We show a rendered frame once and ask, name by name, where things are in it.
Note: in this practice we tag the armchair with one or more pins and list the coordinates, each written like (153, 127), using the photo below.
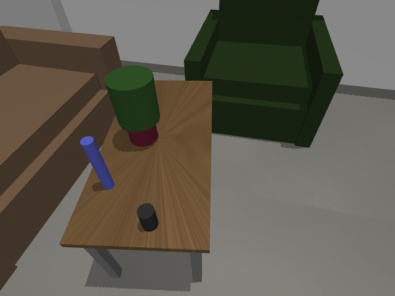
(273, 67)

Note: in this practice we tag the coffee table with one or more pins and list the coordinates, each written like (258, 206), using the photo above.
(173, 174)

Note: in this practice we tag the potted plant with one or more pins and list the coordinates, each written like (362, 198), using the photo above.
(133, 96)

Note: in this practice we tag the sofa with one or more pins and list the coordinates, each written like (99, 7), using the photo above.
(52, 94)

